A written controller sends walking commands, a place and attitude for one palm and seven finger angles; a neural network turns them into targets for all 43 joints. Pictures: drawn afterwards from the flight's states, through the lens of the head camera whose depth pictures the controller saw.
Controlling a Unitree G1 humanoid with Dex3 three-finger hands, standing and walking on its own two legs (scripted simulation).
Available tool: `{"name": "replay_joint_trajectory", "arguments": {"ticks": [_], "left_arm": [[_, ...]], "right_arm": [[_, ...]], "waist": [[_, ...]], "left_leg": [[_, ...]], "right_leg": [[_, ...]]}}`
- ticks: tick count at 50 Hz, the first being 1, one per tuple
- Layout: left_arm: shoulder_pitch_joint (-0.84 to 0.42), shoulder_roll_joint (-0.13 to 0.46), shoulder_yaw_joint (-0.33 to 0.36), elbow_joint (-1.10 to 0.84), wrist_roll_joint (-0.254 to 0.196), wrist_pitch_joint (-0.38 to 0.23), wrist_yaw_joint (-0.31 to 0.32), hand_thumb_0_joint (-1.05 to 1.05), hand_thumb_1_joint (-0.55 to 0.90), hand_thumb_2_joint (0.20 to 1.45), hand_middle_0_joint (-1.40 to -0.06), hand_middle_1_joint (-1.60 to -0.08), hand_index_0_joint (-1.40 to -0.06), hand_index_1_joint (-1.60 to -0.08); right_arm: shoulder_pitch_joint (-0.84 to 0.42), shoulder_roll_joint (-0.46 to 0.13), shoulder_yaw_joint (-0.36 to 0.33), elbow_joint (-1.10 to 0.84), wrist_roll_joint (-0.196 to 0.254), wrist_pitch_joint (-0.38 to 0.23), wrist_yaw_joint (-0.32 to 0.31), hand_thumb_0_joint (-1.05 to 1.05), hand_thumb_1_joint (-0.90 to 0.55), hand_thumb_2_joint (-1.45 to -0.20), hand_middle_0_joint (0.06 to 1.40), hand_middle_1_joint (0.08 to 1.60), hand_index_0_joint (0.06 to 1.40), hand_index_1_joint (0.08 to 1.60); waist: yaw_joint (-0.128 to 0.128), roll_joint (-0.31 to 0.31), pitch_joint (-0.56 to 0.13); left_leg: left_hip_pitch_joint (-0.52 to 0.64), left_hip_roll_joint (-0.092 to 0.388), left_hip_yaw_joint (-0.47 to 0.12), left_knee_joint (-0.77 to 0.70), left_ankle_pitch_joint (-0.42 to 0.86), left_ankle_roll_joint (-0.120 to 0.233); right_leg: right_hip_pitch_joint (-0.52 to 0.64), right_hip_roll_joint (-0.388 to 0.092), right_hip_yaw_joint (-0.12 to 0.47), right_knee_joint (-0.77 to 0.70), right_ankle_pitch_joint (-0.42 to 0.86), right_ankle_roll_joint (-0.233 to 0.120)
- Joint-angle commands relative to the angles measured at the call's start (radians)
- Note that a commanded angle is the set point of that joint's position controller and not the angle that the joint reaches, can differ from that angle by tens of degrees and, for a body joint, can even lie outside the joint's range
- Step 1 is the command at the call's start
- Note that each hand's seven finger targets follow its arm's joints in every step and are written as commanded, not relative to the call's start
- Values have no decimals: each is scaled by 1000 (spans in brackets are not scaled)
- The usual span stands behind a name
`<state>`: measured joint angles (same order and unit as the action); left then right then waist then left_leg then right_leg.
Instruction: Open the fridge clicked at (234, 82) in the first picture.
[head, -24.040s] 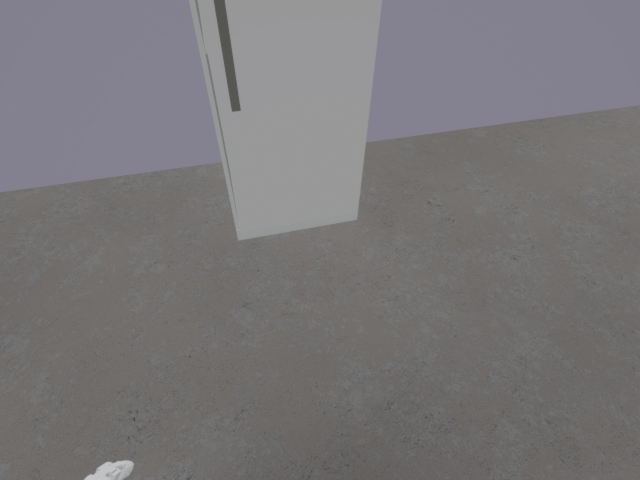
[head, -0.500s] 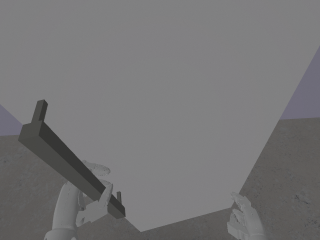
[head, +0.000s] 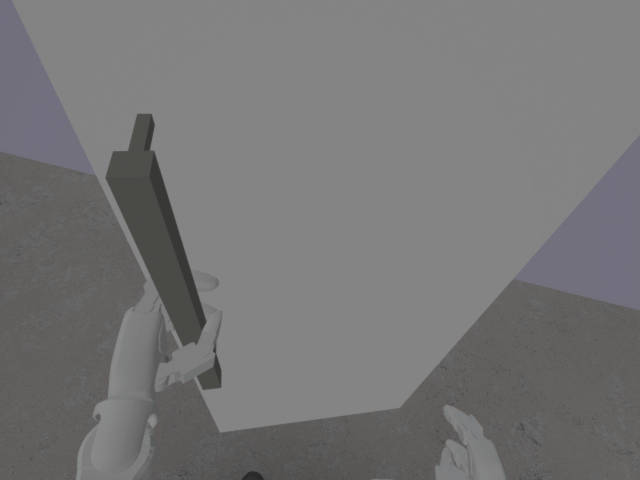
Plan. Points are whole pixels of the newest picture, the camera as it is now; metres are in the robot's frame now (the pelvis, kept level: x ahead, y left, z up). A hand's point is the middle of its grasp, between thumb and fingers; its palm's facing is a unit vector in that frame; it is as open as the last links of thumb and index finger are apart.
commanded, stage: walk backward, drawing the door open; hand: left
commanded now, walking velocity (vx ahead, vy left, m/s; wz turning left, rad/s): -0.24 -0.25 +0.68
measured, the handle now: (188, 294) +0.29 +0.16 +0.09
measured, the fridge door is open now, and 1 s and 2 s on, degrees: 22 61 77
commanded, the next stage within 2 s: stop walking and hold the door back in 1.26 s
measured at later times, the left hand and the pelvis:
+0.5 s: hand out of the picture +0.12 +0.07 +0.07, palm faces +0.45 -0.86 -0.23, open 6.7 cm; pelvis -0.07 -0.17 -0.01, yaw +24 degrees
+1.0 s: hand out of the picture +0.01 -0.06 +0.07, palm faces +0.80 -0.56 -0.20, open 6.6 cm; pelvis -0.04 -0.36 -0.03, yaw +46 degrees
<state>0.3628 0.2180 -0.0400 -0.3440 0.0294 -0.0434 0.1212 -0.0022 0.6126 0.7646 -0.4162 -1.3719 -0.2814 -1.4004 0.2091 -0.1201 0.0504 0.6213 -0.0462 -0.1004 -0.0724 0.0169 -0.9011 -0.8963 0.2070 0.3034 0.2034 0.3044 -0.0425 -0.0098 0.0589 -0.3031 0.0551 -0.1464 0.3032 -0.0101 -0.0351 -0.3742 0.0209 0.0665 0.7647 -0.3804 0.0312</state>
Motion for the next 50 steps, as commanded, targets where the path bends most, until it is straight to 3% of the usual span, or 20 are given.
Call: {"name": "replay_joint_trajectory", "arguments": {"ticks": [1, 5, 9, 12, 16, 17, 18, 19, 20, 21, 27, 32, 34, 36, 38, 40, 46, 48, 49, 50], "left_arm": [[-61, 53, 79, -287, -7, -115, 30, 0, 900, 900, -450, -1400, -450, -1400], [-66, 103, 125, -306, -32, -141, 19, 0, 900, 900, -450, -1400, -450, -1400], [-127, 178, 230, -275, -35, -114, 13, 0, 900, 900, -450, -1400, -450, -1400], [-140, 102, 178, -221, -20, -123, -38, 0, 900, 900, -450, -1400, -450, -1400], [-104, 79, 171, -244, -40, -149, -47, 0, 900, 900, -450, -1400, -450, -1400], [-117, 75, 156, -257, -43, -153, -48, 0, 900, 900, -450, -1400, -450, -1400], [-119, 69, 125, -242, -49, -152, -49, 0, 900, 900, -450, -1400, -450, -1400], [-140, 58, 110, -283, -35, -175, -50, 0, 900, 900, -450, -1400, -450, -1400], [-150, 84, 131, -295, 14, -195, -44, 0, 900, 900, -450, -1400, -450, -1400], [-156, 90, 137, -298, 17, -192, -42, 0, 900, 900, -450, -1400, -450, -1400], [-169, 39, 132, -266, -22, -124, -30, 0, 900, 900, -450, -1400, -450, -1400], [-174, 107, 200, -257, -27, -119, 2, 0, 900, 900, -450, -1400, -450, -1400], [-164, 144, 228, -279, -24, -118, 7, 0, 900, 900, -450, -1400, -450, -1400], [-183, 265, 340, -323, -21, -123, 15, 0, 900, 900, -450, -1400, -450, -1400], [-125, 257, 364, -235, -23, -126, 18, 0, 900, 900, -450, -1400, -450, -1400], [-135, 194, 316, -249, -34, -132, -11, 0, 900, 900, -450, -1400, -450, -1400], [-124, 156, 287, -314, -61, -135, -1, 0, 900, 900, -450, -1400, -450, -1400], [-107, 148, 260, -312, -71, -124, -3, 0, 900, 900, -450, -1400, -450, -1400], [-133, 132, 237, -339, -69, -129, -4, 0, 900, 900, -450, -1400, -450, -1400], [-146, 128, 210, -374, -63, -147, -7, 0, 900, 900, -450, -1400, -450, -1400]], "right_arm": [[-133, -166, -75, -141, 13, -83, -13, 0, -900, -900, 200, 300, 200, 300], [-114, -123, -70, -115, 26, -90, -5, 0, -900, -900, 200, 300, 200, 300], [-177, -121, -102, -90, 47, -81, -25, 0, -900, -900, 200, 300, 200, 300], [-177, -99, -73, -106, 14, -82, -48, 0, -900, -900, 200, 300, 200, 300], [-112, -117, -60, -118, 1, -96, -76, 0, -900, -900, 200, 300, 200, 300], [-64, -130, -66, -116, 0, -100, -83, 0, -900, -900, 200, 300, 200, 300], [-37, -176, -88, -115, -1, -98, -87, 0, -900, -900, 200, 300, 200, 300], [-36, -198, -104, -124, -14, -102, -66, 0, -900, -900, 200, 300, 200, 300], [-42, -203, -95, -118, -27, -97, -37, 0, -900, -900, 200, 300, 200, 300], [-88, -194, -96, -126, -23, -92, -34, 0, -900, -900, 200, 300, 200, 300], [-93, -179, -114, -128, 17, -107, -21, 0, -900, -900, 200, 300, 200, 300], [-144, -175, -101, -158, 41, -101, -20, 0, -900, -900, 200, 300, 200, 300], [-125, -143, -95, -140, 46, -100, -18, 0, -900, -900, 200, 300, 200, 300], [-167, -99, -95, -128, 38, -93, -19, 0, -900, -900, 200, 300, 200, 300], [-162, -111, -104, -101, 31, -83, -20, 0, -900, -900, 200, 300, 200, 300], [-167, -115, -107, -117, 27, -68, -29, 0, -900, -900, 200, 300, 200, 300], [-122, -130, -87, -173, 17, -65, -57, 0, -900, -900, 200, 300, 200, 300], [-71, -161, -100, -171, 13, -63, -62, 0, -900, -900, 200, 300, 200, 300], [-48, -170, -103, -188, 13, -65, -62, 0, -900, -900, 200, 300, 200, 300], [-64, -206, -110, -198, 8, -82, -58, 0, -900, -900, 200, 300, 200, 300]], "waist": [[26, 433, -206], [26, 177, -235], [60, -239, -262], [56, -144, -173], [35, -79, -228], [1, -28, -264], [-28, 120, -276], [5, 298, -302], [10, 186, -289], [7, 95, -242], [32, 267, -183], [52, 326, -154], [42, 108, -157], [62, -296, -194], [61, -214, -264], [43, -153, -193], [46, -151, -215], [15, 5, -237], [-11, 133, -239], [18, 394, -227]], "left_leg": [[19, 73, -144, -187, -437, 93], [96, -51, -34, 25, -271, 38], [-61, -117, 145, 794, -484, 6], [-241, -47, 198, 790, -465, -3], [-81, -45, 258, 239, -314, 18], [99, -47, 240, 76, -167, 30], [441, 115, 41, -18, 357, 82], [656, 442, -409, 34, 944, 214], [651, 492, -470, 81, 943, 296], [597, 459, -411, 82, 892, 273], [39, 177, 8, -18, 9, 107], [-158, 134, -58, 9, -467, 119], [-125, -14, 32, 222, -514, 53], [-209, -111, 167, 871, -593, 1], [-252, -59, 98, 1097, -593, 6], [-276, -27, 164, 1108, -526, -29], [-27, -13, 241, 448, -504, 14], [140, -13, 247, 165, -296, 11], [298, 95, 77, 35, -92, 47], [439, 409, -374, -34, 462, 160]], "right_leg": [[167, 71, -114, -198, -53, 8], [197, 35, -123, -519, 176, -11], [43, -290, -40, -497, 393, -165], [255, -288, -112, -371, 791, -208], [373, -227, -157, -178, 938, -170], [276, -174, -190, -19, 889, -117], [-40, -94, -225, 215, 500, -18], [-376, -1, -114, 438, -208, 58], [-432, -24, 16, 507, -250, 48], [-481, -39, 11, 477, -185, 17], [48, -33, -63, 158, 132, 27], [278, 26, -143, -179, 39, 45], [251, -37, -111, -413, 78, 31], [113, -395, 208, -554, 125, -141], [168, -440, 192, -480, 250, -196], [215, -354, 4, -402, 438, -209], [241, -330, -130, -330, 536, -178], [160, -272, -181, -168, 434, -133], [-21, -197, -209, 37, 267, -68], [-302, -60, -181, 256, -212, 23]]}}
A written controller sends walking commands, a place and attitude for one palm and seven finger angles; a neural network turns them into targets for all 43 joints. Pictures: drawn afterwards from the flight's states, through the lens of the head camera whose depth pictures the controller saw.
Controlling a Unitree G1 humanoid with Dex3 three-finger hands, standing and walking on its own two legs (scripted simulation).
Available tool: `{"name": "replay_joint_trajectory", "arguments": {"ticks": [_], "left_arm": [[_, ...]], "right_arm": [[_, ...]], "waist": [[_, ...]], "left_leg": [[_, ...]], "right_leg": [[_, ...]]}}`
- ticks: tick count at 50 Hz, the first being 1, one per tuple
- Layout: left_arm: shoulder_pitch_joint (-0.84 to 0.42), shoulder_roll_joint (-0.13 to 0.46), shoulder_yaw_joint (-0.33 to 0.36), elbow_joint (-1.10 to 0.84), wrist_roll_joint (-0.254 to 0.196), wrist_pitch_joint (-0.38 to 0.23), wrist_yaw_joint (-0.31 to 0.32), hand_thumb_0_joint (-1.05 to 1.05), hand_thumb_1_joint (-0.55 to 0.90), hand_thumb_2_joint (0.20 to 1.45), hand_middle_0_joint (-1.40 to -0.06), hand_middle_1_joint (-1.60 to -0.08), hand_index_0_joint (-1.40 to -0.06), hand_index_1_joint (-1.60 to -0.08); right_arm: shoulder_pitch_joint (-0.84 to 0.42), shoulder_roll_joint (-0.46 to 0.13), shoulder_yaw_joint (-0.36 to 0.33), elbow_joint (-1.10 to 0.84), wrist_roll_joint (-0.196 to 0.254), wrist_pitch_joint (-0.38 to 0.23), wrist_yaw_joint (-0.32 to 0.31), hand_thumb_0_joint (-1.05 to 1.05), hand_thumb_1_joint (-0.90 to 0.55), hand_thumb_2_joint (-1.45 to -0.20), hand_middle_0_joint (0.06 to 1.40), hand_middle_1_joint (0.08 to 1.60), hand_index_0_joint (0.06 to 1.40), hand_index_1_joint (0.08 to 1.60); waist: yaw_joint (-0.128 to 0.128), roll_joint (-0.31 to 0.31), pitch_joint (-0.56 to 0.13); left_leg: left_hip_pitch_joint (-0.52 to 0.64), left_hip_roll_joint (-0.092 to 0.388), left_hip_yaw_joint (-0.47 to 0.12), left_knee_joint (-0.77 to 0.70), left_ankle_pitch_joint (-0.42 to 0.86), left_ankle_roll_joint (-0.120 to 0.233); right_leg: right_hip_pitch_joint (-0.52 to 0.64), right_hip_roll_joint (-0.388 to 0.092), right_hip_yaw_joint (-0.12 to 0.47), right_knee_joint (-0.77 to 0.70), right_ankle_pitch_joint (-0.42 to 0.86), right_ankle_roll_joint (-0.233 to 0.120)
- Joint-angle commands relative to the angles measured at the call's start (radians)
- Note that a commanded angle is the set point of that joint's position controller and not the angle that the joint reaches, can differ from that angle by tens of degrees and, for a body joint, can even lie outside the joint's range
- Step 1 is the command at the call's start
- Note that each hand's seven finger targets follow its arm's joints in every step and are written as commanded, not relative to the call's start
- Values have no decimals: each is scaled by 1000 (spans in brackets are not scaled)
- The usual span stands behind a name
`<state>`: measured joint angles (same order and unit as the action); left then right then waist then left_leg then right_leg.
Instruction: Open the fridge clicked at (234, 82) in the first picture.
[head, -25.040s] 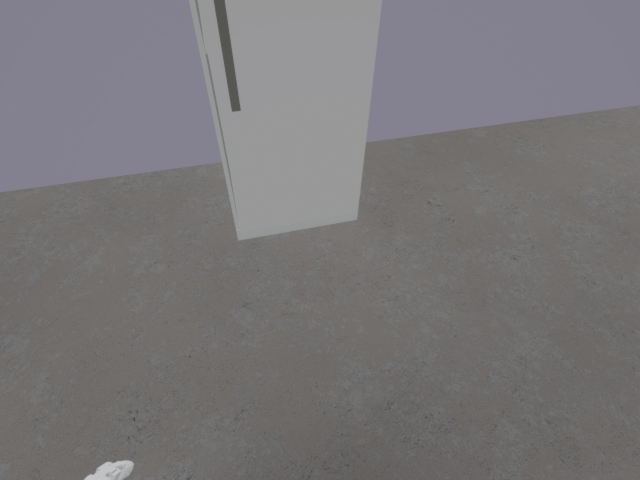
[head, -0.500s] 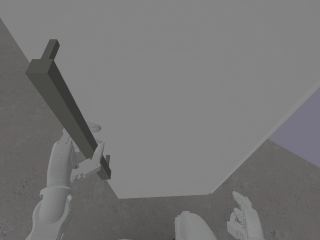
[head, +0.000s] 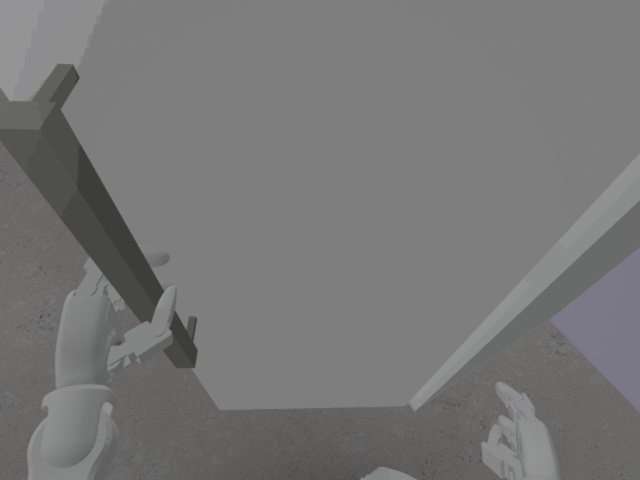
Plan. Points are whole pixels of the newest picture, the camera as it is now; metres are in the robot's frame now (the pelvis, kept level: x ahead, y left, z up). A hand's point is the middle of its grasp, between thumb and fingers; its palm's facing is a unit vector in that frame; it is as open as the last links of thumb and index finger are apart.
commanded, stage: walk backward, drawing the door open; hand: left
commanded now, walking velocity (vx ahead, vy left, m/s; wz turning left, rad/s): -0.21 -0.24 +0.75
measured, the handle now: (146, 268) +0.31 +0.20 +0.12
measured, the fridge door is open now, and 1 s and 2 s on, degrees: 61 77 71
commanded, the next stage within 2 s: stop walking and hold the door back in 0.26 s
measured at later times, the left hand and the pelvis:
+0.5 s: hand (190, 473) +0.13 +0.12 +0.10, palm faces +0.57 -0.76 -0.31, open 6.6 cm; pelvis -0.05 -0.17 +0.02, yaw +19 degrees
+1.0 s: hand (181, 444) +0.15 +0.13 +0.11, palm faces +0.55 -0.80 -0.23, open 6.0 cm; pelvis -0.15 -0.21 +0.01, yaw +25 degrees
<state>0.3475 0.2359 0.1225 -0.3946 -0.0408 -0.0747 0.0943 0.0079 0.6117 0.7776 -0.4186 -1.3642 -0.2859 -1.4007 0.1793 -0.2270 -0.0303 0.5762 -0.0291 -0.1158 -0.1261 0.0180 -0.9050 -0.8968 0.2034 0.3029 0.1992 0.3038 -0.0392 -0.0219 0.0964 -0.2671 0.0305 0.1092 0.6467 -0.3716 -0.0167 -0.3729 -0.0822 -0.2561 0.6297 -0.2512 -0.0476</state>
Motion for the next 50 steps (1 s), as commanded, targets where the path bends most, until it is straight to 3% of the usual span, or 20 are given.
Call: {"name": "replay_joint_trajectory", "arguments": {"ticks": [1, 2, 3, 8, 15, 16, 17, 18, 20, 21, 24, 31, 37, 38, 39, 40, 43, 44, 48, 50], "left_arm": [[-125, 152, 66, -300, 48, -135, 14, 0, 900, 900, -450, -1400, -450, -1400], [-160, 153, 71, -347, 53, -150, 2, 0, 900, 900, -450, -1400, -450, -1400], [-205, 193, 107, -402, 44, -149, -3, 0, 900, 900, -450, -1400, -450, -1400], [-145, 105, 47, -267, 31, -85, 12, 0, 900, 900, -450, -1400, -450, -1400], [-105, 155, 118, -215, 9, -84, 37, 0, 900, 900, -450, -1400, -450, -1400], [-111, 180, 132, -222, 14, -86, 38, 0, 900, 900, -450, -1400, -450, -1400], [-121, 244, 176, -239, 21, -81, 39, 0, 900, 900, -450, -1400, -450, -1400], [-121, 297, 226, -247, 22, -79, 47, 0, 900, 900, -450, -1400, -450, -1400], [-216, 265, 238, 29, 27, -67, 62, 0, 900, 900, -450, -1400, -450, -1400], [-309, 161, 109, 25, 29, -68, 49, 0, 900, 900, -450, -1400, -450, -1400], [-494, 269, 213, 268, 18, -102, 74, 0, 900, 900, -450, -1400, -450, -1400], [-879, 226, 84, 453, -3, -138, 61, 0, 900, 900, -450, -1400, -450, -1400], [-1148, 257, 74, 607, 7, -145, 58, 0, 900, 900, -450, -1400, -450, -1400], [-1170, 248, 67, 621, -3, -155, 51, 0, 900, 900, -450, -1400, -450, -1400], [-1223, 211, 38, 613, 4, -169, 49, 0, 900, 900, -450, -1400, -450, -1400], [-1302, 182, 1, 622, 9, -162, 49, 0, 900, 900, -450, -1400, -450, -1400], [-1390, 276, 43, 759, 20, -143, 34, 0, 900, 900, -450, -1400, -450, -1400], [-1390, 249, 28, 846, 22, -129, 24, 0, 900, 900, -450, -1400, -450, -1400], [-1508, 190, -29, 999, 4, -117, -6, 0, 900, 900, -450, -1400, -450, -1400], [-1533, 262, 18, 1059, 11, -127, -3, 0, 900, 900, -450, -1400, -450, -1400]], "right_arm": [[-34, -96, -22, -116, -19, -70, 12, 0, -900, -900, 200, 300, 200, 300], [-54, -78, -16, -106, -22, -77, 27, 0, -900, -900, 200, 300, 200, 300], [-57, -78, -25, -110, -19, -81, 27, 0, -900, -900, 200, 300, 200, 300], [-36, -87, -36, -81, 10, -86, 47, 0, -900, -900, 200, 300, 200, 300], [-89, -74, -18, -91, 16, -93, 47, 0, -900, -900, 200, 300, 200, 300], [-74, -47, -10, -84, 19, -87, 51, 0, -900, -900, 200, 300, 200, 300], [-84, -11, -3, -89, 23, -74, 54, 0, -900, -900, 200, 300, 200, 300], [-137, -4, -8, -104, 29, -75, 53, 0, -900, -900, 200, 300, 200, 300], [-75, -39, -16, -30, 8, -62, 29, 0, -900, -900, 200, 300, 200, 300], [-94, -37, -11, -37, 11, -57, 32, 0, -900, -900, 200, 300, 200, 300], [-100, -66, 1, -18, 14, -26, 7, 0, -900, -900, 200, 300, 200, 300], [-86, -124, -8, -49, 30, 6, 20, 0, -900, -900, 200, 300, 200, 300], [-19, -132, -6, -22, 29, 17, 28, 0, -900, -900, 200, 300, 200, 300], [-11, -161, -15, -23, 28, 10, 22, 0, -900, -900, 200, 300, 200, 300], [-28, -182, -10, -39, 28, 9, 25, 0, -900, -900, 200, 300, 200, 300], [-44, -152, 4, -44, 40, 4, 25, 0, -900, -900, 200, 300, 200, 300], [-1, -154, -5, -8, 65, -3, 24, 0, -900, -900, 200, 300, 200, 300], [-4, -159, -3, 3, 66, -1, 23, 0, -900, -900, 200, 300, 200, 300], [27, -164, 13, 25, 71, -2, 14, 0, -900, -900, 200, 300, 200, 300], [30, -160, 18, 47, 66, -6, 10, 0, -900, -900, 200, 300, 200, 300]], "waist": [[33, 346, -281], [24, 237, -276], [12, 315, -281], [30, 317, -210], [47, 306, -198], [44, 157, -219], [40, -108, -224], [68, -243, -237], [41, -142, -296], [24, -120, -295], [27, -90, -271], [68, -219, -223], [38, -88, -316], [25, 79, -308], [34, 348, -283], [30, 430, -220], [31, 183, -271], [42, 136, -254], [44, 196, -268], [54, 153, -285]], "left_leg": [[441, 522, -729, -328, 1075, 229], [405, 486, -649, -316, 990, 222], [374, 432, -622, -302, 973, 204], [152, 217, -252, -303, 585, 87], [-85, 156, -347, -268, 138, 86], [-76, 68, -288, -157, 63, 42], [-150, -59, -126, 92, -120, -25], [-238, -93, -106, 435, -258, -30], [-327, -36, -191, 702, -203, -36], [-343, -27, -200, 738, -153, -48], [-298, -24, -156, 584, -37, -44], [-158, -17, -83, 162, -29, -1], [152, -58, 3, -260, -6, 50], [223, 21, -113, -349, -91, 89], [250, 209, -363, -444, -235, 159], [221, 322, -491, -490, -170, 230], [218, 313, -456, -369, 16, 267], [185, 282, -351, -332, 65, 246], [54, 182, -178, -255, -53, 151], [-69, 155, -161, -138, -114, 118]], "right_leg": [[-360, 34, 271, 497, -391, 107], [-355, 28, 304, 525, -286, 96], [-336, 34, 314, 537, -303, 107], [-70, 69, 244, 286, -61, 118], [264, 128, 183, -172, -39, 130], [289, 73, 212, -327, 46, 118], [285, -103, 332, -386, 126, 55], [197, -289, 516, -378, 262, -52], [249, -343, 499, -292, 468, -89], [290, -315, 476, -239, 586, -79], [328, -262, 327, -196, 680, -34], [276, -310, 433, -348, 173, -55], [158, -189, 343, -265, -232, -6], [51, -99, 282, -118, -278, 31], [-102, 18, 152, 95, -291, 74], [-199, 57, 128, 287, -291, 70], [-183, 28, 241, 348, -195, 68], [-138, 20, 230, 284, -161, 70], [148, 94, 121, -4, -94, 70], [305, 54, 222, -135, -176, 42]]}}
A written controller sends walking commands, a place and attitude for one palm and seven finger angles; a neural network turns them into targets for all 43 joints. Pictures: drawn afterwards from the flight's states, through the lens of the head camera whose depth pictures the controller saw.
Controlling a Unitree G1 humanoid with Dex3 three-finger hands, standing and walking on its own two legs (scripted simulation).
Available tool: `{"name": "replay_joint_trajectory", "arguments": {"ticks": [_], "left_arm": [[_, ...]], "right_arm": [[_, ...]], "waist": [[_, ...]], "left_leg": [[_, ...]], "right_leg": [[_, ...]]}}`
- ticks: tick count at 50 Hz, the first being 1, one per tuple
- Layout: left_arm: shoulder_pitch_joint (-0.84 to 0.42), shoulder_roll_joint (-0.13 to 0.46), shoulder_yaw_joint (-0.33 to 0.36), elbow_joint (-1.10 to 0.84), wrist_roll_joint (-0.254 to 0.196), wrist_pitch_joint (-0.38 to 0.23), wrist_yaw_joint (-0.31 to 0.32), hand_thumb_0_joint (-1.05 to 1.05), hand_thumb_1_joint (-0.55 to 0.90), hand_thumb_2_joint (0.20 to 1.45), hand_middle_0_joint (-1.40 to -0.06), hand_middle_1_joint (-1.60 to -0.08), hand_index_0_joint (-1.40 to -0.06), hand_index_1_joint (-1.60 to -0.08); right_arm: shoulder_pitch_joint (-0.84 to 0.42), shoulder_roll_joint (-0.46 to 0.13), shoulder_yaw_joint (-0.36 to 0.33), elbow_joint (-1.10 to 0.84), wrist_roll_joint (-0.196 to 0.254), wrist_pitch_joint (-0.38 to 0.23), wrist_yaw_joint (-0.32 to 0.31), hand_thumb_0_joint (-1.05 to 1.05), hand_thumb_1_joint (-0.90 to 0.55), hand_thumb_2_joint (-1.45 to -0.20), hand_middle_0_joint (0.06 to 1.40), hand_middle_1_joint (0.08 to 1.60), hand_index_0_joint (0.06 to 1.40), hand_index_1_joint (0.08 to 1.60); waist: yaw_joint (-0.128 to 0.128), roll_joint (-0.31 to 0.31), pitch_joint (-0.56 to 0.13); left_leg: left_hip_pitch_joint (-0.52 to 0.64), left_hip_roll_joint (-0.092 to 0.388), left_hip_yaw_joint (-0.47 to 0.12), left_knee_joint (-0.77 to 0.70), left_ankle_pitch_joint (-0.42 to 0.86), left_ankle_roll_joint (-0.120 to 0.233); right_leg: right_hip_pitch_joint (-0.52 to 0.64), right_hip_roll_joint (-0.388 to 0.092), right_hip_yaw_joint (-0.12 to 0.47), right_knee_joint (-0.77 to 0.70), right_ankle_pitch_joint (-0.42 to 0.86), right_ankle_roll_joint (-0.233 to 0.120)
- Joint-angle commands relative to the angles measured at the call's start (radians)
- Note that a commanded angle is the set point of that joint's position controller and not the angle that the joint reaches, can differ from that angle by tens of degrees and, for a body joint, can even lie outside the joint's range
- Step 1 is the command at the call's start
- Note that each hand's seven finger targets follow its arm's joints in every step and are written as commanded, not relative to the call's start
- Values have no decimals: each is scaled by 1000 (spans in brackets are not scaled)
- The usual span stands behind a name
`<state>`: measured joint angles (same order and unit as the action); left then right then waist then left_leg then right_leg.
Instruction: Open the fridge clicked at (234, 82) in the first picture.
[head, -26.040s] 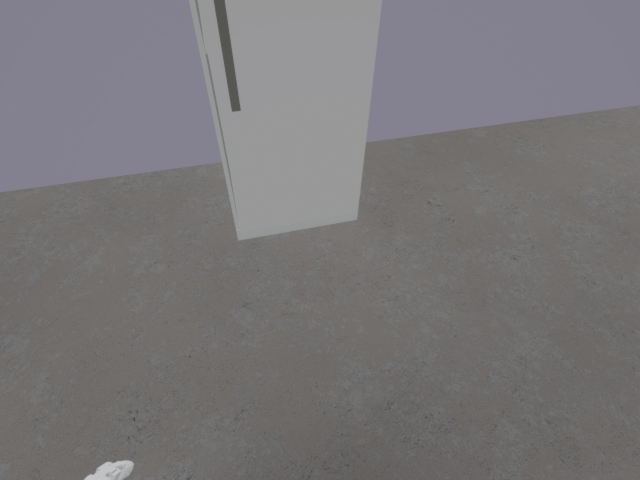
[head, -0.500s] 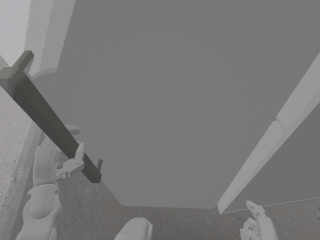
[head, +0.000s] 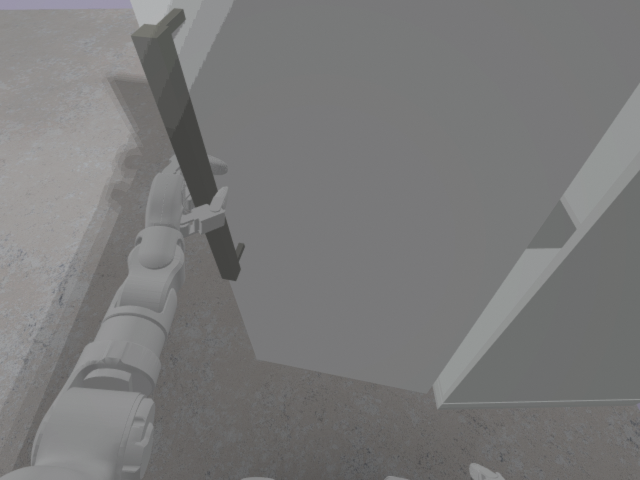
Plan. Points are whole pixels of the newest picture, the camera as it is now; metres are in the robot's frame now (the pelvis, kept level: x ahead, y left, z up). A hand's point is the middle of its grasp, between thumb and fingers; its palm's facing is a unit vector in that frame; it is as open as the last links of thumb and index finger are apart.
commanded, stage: stop walking and hold the door back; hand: left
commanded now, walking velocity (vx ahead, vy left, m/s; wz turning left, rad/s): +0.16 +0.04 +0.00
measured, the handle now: (210, 177) +0.46 +0.20 +0.11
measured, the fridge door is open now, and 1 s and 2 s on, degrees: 77 71 71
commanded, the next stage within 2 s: loosen the grip on the handle in 0.24 s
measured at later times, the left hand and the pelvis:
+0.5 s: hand (217, 182) +0.46 +0.19 +0.10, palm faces +0.09 -0.99 -0.12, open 6.9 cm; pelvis +0.00 +0.04 +0.00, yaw -3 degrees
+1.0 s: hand (210, 195) +0.47 +0.21 +0.06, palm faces +0.14 -0.97 -0.17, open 14.3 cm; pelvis +0.04 +0.05 -0.01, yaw -2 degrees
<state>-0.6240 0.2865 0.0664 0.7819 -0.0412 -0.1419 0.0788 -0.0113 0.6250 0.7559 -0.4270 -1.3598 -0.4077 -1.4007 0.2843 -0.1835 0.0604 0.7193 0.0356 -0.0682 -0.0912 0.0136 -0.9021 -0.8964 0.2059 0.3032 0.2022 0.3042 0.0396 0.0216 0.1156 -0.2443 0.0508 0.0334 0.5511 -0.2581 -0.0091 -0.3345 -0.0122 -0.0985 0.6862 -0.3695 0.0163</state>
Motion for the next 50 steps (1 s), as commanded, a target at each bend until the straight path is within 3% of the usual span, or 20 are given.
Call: {"name": "replay_joint_trajectory", "arguments": {"ticks": [1, 2, 3, 9, 16, 17, 18, 19, 20, 21, 23, 25, 29, 31, 36, 37, 38, 42, 44, 50], "left_arm": [[-553, 261, 101, -84, 23, -65, 15, 0, 900, 900, -450, -1400, -450, -1400], [-533, 323, 144, -48, 21, -59, 17, 0, 900, 900, -450, -1400, -450, -1400], [-466, 337, 167, 2, 19, -46, 19, 0, 900, 900, -450, -1400, -450, -1400], [-491, 386, 250, 45, 23, -92, 4, 0, 900, 900, -450, -1400, -450, -1400], [-435, 297, 202, -87, 4, -108, -5, 0, 900, 900, -450, -1400, -450, -1400], [-835, 765, 496, -188, 115, -125, -24, 0, 900, 900, -450, -1400, -450, -1400], [-982, 720, 541, -96, 152, -70, -57, 0, 779, 842, -450, -1400, -450, -1400], [-614, 420, 293, 77, 126, -28, -69, 0, 658, 783, -450, -1400, -450, -1400], [-449, 132, 159, 153, 103, -23, -101, 0, 538, 725, -450, -1400, -450, -1400], [-414, 141, 200, 138, 57, -48, -101, 0, 417, 667, -450, -1400, -450, -1400], [-414, 330, 333, 11, 57, -75, -43, 0, 175, 550, -450, -1400, -450, -1400], [-443, 173, 176, -73, 82, -90, -11, 0, -67, 433, -450, -1400, -450, -1400], [-404, 178, 156, -88, 107, -57, 59, 0, -550, 200, -423, -1367, -423, -1367], [-422, 192, 170, -62, 91, -31, 75, 0, -550, 200, -397, -1333, -397, -1333], [-532, 160, 144, -212, 64, -46, 79, 0, -550, 200, -330, -1250, -330, -1250], [-508, 292, 242, -31, 91, -54, 79, 0, -550, 200, -317, -1233, -317, -1233], [-538, 288, 230, -76, 88, -81, 68, 0, -550, 200, -303, -1217, -303, -1217], [-530, 170, 142, -237, 78, -150, 33, 0, -550, 200, -250, -1150, -250, -1150], [-447, 129, 126, -247, 51, -142, 11, 0, -550, 200, -250, -1150, -250, -1150], [-304, 73, 98, -317, 14, -64, 2, 0, -550, 200, -250, -1150, -250, -1150]], "right_arm": [[-59, -194, -76, -91, 0, -51, -24, 0, -900, -900, 200, 300, 200, 300], [-53, -182, -84, -94, 0, -47, -28, 0, -900, -900, 200, 300, 200, 300], [-60, -213, -100, -92, -3, -51, -25, 0, -900, -900, 200, 300, 200, 300], [-31, -202, -78, -50, -9, -81, -19, 0, -900, -900, 200, 300, 200, 300], [-31, -210, -91, -89, -20, -92, -15, 0, -900, -900, 200, 300, 200, 300], [-18, -241, -177, -134, -31, -126, 11, 0, -900, -900, 200, 300, 200, 300], [-55, -315, -227, -37, -78, -170, 32, 0, -900, -900, 200, 300, 200, 300], [87, -274, -168, -55, -36, -158, 38, 0, -900, -900, 200, 300, 200, 300], [78, -242, -153, -53, -18, -132, 55, 0, -900, -900, 200, 300, 200, 300], [33, -251, -153, -69, -21, -127, 68, 0, -900, -900, 200, 300, 200, 300], [-12, -273, -140, -109, -28, -114, 79, 0, -900, -900, 200, 300, 200, 300], [-21, -238, -137, -138, -22, -108, 96, 0, -900, -900, 200, 300, 200, 300], [-20, -247, -127, -166, -12, -96, 103, 0, -900, -900, 200, 300, 200, 300], [-15, -250, -121, -161, -5, -98, 94, 0, -900, -900, 200, 300, 200, 300], [-3, -233, -115, -151, -16, -112, 75, 0, -900, -900, 200, 300, 200, 300], [35, -248, -110, -106, -24, -102, 64, 0, -900, -900, 200, 300, 200, 300], [44, -249, -101, -113, -29, -94, 63, 0, -900, -900, 200, 300, 200, 300], [57, -226, -123, -117, -35, -103, 74, 0, -900, -900, 200, 300, 200, 300], [84, -226, -133, -106, -31, -102, 82, 0, -900, -900, 200, 300, 200, 300], [82, -222, -146, -122, -13, -83, 94, 0, -900, -900, 200, 300, 200, 300]], "waist": [[-23, -51, -302], [-19, -305, -260], [-3, -265, -231], [-38, -151, -309], [-46, -148, -322], [15, -148, -396], [-40, 235, -644], [-123, 16, -652], [-107, -98, -454], [-87, -211, -366], [-48, 82, -421], [-71, 108, -435], [-91, 9, -379], [-96, -61, -361], [-99, 4, -482], [-121, -83, -378], [-113, -43, -383], [-102, 142, -628], [-99, 142, -662], [-94, 1, -548]], "left_leg": [[-228, 56, -18, 133, -259, 71], [-376, -45, 43, 368, -324, 16], [-419, -36, -46, 529, -308, 6], [-281, 0, -11, 429, -112, -10], [57, -34, 84, -33, 60, -10], [18, 8, 74, -104, 129, 0], [38, 5, -44, -239, 381, 25], [178, -7, -10, -47, 546, -9], [73, -20, 4, -49, 364, 4], [-5, -26, 8, -65, 140, 23], [-15, -44, 17, -60, 24, 19], [-4, -31, -4, -64, -18, 17], [-73, -12, -40, -84, -165, 26], [-102, -11, -45, -84, -212, 31], [-8, -9, -41, -36, -37, 25], [-88, -10, -46, -16, -47, 29], [-103, -18, -43, -10, -21, 28], [107, -8, -60, 65, 251, 2], [156, 8, -74, 94, 425, -14], [43, 1, -48, 99, 469, -1]], "right_leg": [[343, -139, 280, -307, -183, -83], [354, -341, 600, -451, -233, -178], [338, -423, 677, -496, -174, -204], [321, -277, 269, -353, 233, -151], [188, -203, 188, -315, 147, -108], [272, -148, 269, -198, 298, -122], [158, -38, 96, -32, 621, -97], [-9, -16, 27, -81, 359, -54], [-73, 3, 18, -159, 331, -39], [-61, 8, 20, -193, 248, -25], [-40, -8, 33, -151, 165, -54], [-87, -1, 33, -138, 128, -59], [-134, 4, 40, -135, 43, -48], [-130, 5, 48, -145, 15, -42], [-111, 15, 51, -119, 112, -42], [-153, 18, 50, -115, 104, -39], [-151, 18, 48, -105, 112, -39], [-168, 23, 46, -50, 230, -49], [-173, 26, 41, -43, 286, -44], [-108, 32, 31, -53, 374, -30]]}}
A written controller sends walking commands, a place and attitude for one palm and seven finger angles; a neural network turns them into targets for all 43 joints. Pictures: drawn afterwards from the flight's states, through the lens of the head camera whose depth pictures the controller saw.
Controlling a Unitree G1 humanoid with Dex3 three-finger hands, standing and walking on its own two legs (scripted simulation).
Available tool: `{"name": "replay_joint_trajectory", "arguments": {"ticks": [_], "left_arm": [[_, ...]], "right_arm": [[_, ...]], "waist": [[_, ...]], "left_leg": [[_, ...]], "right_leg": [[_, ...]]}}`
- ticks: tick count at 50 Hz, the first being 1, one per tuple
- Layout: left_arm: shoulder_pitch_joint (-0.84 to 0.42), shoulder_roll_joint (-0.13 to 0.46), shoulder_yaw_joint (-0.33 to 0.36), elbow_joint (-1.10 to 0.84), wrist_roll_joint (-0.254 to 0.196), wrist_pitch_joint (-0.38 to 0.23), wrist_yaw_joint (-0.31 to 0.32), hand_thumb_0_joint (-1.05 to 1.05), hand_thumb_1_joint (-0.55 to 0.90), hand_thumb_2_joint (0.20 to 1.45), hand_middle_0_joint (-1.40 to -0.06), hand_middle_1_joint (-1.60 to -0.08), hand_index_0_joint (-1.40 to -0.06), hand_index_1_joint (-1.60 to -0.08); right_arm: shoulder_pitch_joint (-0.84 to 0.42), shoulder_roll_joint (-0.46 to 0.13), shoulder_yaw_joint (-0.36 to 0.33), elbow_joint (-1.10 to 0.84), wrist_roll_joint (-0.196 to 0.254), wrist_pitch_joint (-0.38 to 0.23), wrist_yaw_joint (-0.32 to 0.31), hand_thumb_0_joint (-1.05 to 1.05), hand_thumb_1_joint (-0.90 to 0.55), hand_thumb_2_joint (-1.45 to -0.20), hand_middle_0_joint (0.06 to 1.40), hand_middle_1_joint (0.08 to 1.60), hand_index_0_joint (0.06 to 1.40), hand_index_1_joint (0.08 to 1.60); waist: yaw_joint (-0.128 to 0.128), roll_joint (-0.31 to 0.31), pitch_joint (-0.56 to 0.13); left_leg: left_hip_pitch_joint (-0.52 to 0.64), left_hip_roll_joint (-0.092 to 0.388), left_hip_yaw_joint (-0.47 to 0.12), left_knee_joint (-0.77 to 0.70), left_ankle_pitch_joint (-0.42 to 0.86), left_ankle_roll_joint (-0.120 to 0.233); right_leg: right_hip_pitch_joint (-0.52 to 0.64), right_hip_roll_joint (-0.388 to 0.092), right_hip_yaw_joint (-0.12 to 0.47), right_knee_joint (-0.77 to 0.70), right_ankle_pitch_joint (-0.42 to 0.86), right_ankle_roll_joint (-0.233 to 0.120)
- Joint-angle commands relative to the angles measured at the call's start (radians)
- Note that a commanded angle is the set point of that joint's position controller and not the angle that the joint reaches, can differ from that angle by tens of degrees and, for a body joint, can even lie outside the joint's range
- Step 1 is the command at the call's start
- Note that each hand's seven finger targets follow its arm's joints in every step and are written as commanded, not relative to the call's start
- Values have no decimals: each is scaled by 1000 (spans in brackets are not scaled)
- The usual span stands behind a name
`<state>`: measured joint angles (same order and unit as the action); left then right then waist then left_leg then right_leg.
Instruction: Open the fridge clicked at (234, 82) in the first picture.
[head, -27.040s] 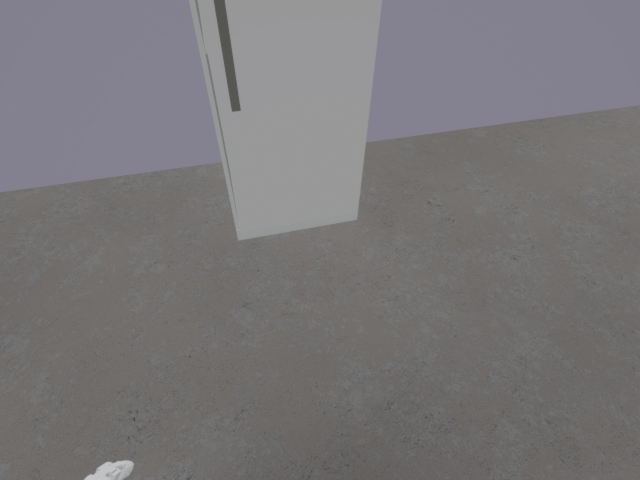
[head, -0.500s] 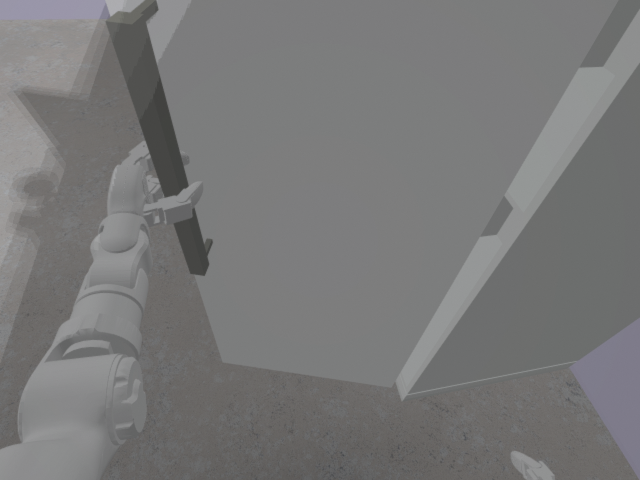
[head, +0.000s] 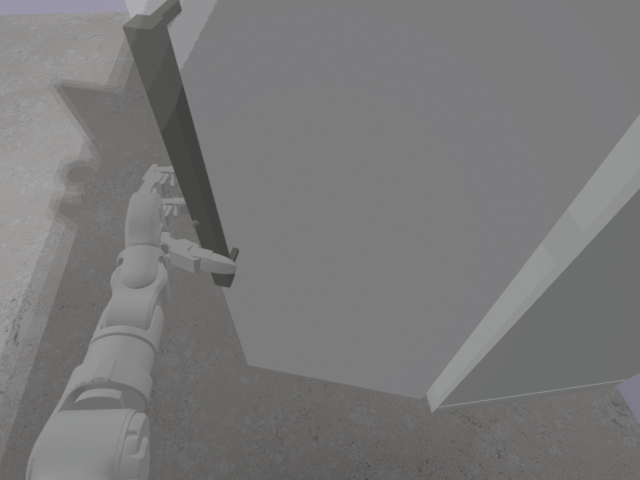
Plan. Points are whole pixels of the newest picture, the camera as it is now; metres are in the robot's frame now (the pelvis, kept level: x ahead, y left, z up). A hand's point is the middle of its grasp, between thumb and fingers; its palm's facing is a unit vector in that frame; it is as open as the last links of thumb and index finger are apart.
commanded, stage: slip the hand off the handle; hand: left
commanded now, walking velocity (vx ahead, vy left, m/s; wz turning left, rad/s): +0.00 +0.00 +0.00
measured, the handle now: (204, 180) +0.46 +0.17 +0.12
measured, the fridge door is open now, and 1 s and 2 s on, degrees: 71 71 71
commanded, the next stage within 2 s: draw the hand back to the body in 1.72 s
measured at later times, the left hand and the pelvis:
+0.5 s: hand (146, 226) +0.42 +0.25 +0.07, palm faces +0.21 -0.96 -0.20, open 14.6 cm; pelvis -0.01 -0.03 -0.01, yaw +2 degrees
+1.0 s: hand (123, 270) +0.36 +0.27 +0.06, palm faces +0.22 -0.96 -0.19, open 14.6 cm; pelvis +0.01 +0.00 -0.01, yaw +0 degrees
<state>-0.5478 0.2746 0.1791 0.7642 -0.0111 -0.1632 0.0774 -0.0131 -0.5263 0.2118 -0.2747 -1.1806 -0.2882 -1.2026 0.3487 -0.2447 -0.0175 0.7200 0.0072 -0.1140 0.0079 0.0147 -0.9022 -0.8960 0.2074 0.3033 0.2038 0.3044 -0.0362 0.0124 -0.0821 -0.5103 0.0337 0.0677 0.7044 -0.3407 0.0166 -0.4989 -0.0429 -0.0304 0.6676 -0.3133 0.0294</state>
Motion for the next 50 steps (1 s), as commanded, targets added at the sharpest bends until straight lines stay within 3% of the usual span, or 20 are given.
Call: {"name": "replay_joint_trajectory", "arguments": {"ticks": [1, 2, 3, 4, 5, 8, 14, 18, 22, 24, 25, 29, 30, 34, 38, 39, 41, 44, 45, 50], "left_arm": [[-412, 400, 231, -68, 32, -29, 25, 0, -550, 200, -250, -1150, -250, -1150], [-452, 348, 164, -93, 49, -34, 18, 0, -550, 200, -250, -1150, -250, -1150], [-432, 416, 233, -97, 56, -37, 29, 0, -550, 200, -250, -1150, -250, -1150], [-455, 380, 186, -132, 65, -51, 17, 0, -550, 200, -250, -1150, -250, -1150], [-422, 409, 222, -144, 56, -68, 9, 0, -550, 200, -250, -1150, -250, -1150], [-360, 422, 237, -135, 30, -78, -39, 0, -550, 200, -250, -1150, -250, -1150], [-421, 415, 190, -101, -28, -96, -166, 0, -550, 200, -250, -1150, -250, -1150], [-510, 411, 162, -29, -46, -123, -213, 0, -550, 200, -250, -1150, -250, -1150], [-529, 493, 203, 21, -30, -143, -231, 0, -550, 200, -250, -1150, -250, -1150], [-547, 593, 275, 23, -22, -154, -233, 0, -550, 200, -250, -1150, -250, -1150], [-527, 572, 257, 50, -20, -152, -239, 0, -550, 200, -250, -1150, -250, -1150], [-520, 659, 317, 41, -13, -159, -250, 0, -550, 200, -250, -1150, -250, -1150], [-498, 667, 324, 86, -8, -155, -252, 0, -550, 200, -250, -1150, -250, -1150], [-330, 543, 275, -56, -48, -156, -279, 0, -550, 200, -250, -1150, -250, -1150], [-139, 412, 226, -159, -112, -110, -284, 0, -550, 200, -250, -1150, -250, -1150], [-149, 461, 268, -188, -116, -98, -276, 0, -550, 200, -250, -1150, -250, -1150], [-83, 441, 272, -262, -122, -77, -254, 0, -550, 200, -250, -1150, -250, -1150], [-50, 458, 282, -413, -96, -77, -207, 0, -550, 200, -250, -1150, -250, -1150], [-20, 441, 272, -409, -88, -76, -195, 0, -550, 200, -250, -1150, -250, -1150], [-11, 380, 225, -562, -94, -100, -170, 0, -550, 200, -250, -1150, -250, -1150]], "right_arm": [[49, -196, -62, -70, 10, -8, -27, 0, -900, -900, 200, 300, 200, 300], [32, -179, -46, -97, 5, 10, -29, 0, -900, -900, 200, 300, 200, 300], [20, -178, -46, -107, 6, 22, -38, 0, -900, -900, 200, 300, 200, 300], [3, -165, -38, -127, 8, 21, -39, 0, -900, -900, 200, 300, 200, 300], [0, -159, -42, -136, 7, 23, -42, 0, -900, -900, 200, 300, 200, 300], [6, -157, -38, -145, 9, 35, -48, 0, -900, -900, 200, 300, 200, 300], [30, -178, -44, -143, 25, 29, -60, 0, -900, -900, 200, 300, 200, 300], [41, -182, -39, -120, 31, 25, -75, 0, -900, -900, 200, 300, 200, 300], [51, -187, -34, -114, 28, 27, -77, 0, -900, -900, 200, 300, 200, 300], [66, -198, -34, -111, 24, 34, -77, 0, -900, -900, 200, 300, 200, 300], [62, -189, -31, -116, 25, 36, -78, 0, -900, -900, 200, 300, 200, 300], [79, -197, -30, -132, 20, 45, -76, 0, -900, -900, 200, 300, 200, 300], [86, -196, -29, -127, 20, 48, -77, 0, -900, -900, 200, 300, 200, 300], [88, -194, -45, -172, 20, 47, -62, 0, -900, -900, 200, 300, 200, 300], [65, -187, -54, -204, 32, 44, -55, 0, -900, -900, 200, 300, 200, 300], [62, -199, -55, -202, 34, 45, -56, 0, -900, -900, 200, 300, 200, 300], [41, -192, -57, -219, 36, 43, -55, 0, -900, -900, 200, 300, 200, 300], [19, -179, -50, -231, 28, 29, -55, 0, -900, -900, 200, 300, 200, 300], [12, -172, -45, -226, 27, 26, -56, 0, -900, -900, 200, 300, 200, 300], [-28, -160, -36, -221, 18, -11, -66, 0, -900, -900, 200, 300, 200, 300]], "waist": [[-24, -94, -211], [-35, -80, -193], [-8, -82, -175], [-11, -53, -227], [14, -33, -270], [25, 57, -341], [-28, 0, -333], [-62, -15, -234], [-49, 9, -269], [-36, 29, -333], [-36, 35, -327], [-19, 90, -398], [-23, 54, -365], [11, 120, -458], [15, 49, -359], [20, 31, -345], [27, 18, -312], [39, 94, -316], [36, 85, -274], [26, 140, -297]], "left_leg": [[166, 6, -71, -57, 391, -16], [101, -16, -55, -70, 300, -4], [72, -24, -47, -72, 259, 5], [87, -33, -31, -76, 259, 10], [97, -35, -26, -68, 270, 10], [119, -40, -15, -50, 303, 7], [106, -36, -16, -37, 243, 19], [70, -36, -27, -28, 160, 25], [45, -42, -36, -17, 134, 25], [38, -42, -41, -8, 164, 26], [31, -44, -36, -2, 164, 26], [36, -42, -35, 5, 213, 26], [24, -36, -41, 4, 213, 24], [148, -25, -44, 1, 352, 16], [150, -9, -53, -11, 403, 15], [134, -6, -58, -30, 363, 11], [125, -8, -60, -46, 334, 11], [168, -5, -67, -52, 396, 5], [163, 0, -71, -50, 385, 1], [242, 10, -102, -55, 370, -20]], "right_leg": [[39, 59, -27, -37, 286, -45], [54, 52, -20, -36, 266, -40], [84, 46, -12, -40, 259, -45], [111, 40, 0, -40, 278, -44], [142, 40, 6, -36, 292, -47], [174, 40, 15, -28, 332, -52], [151, 46, 29, -52, 318, -39], [69, 43, 34, -70, 227, -33], [59, 40, 43, -59, 179, -33], [91, 37, 48, -39, 210, -34], [91, 39, 49, -37, 216, -32], [112, 41, 46, -11, 267, -34], [101, 46, 34, -9, 261, -36], [92, 62, 12, 5, 324, -48], [67, 73, -14, -11, 307, -45], [69, 72, -14, -15, 292, -43], [72, 69, -20, -19, 265, -42], [68, 69, -20, -9, 263, -45], [51, 71, -24, -7, 240, -45], [24, 73, -30, -4, 179, -47]]}}
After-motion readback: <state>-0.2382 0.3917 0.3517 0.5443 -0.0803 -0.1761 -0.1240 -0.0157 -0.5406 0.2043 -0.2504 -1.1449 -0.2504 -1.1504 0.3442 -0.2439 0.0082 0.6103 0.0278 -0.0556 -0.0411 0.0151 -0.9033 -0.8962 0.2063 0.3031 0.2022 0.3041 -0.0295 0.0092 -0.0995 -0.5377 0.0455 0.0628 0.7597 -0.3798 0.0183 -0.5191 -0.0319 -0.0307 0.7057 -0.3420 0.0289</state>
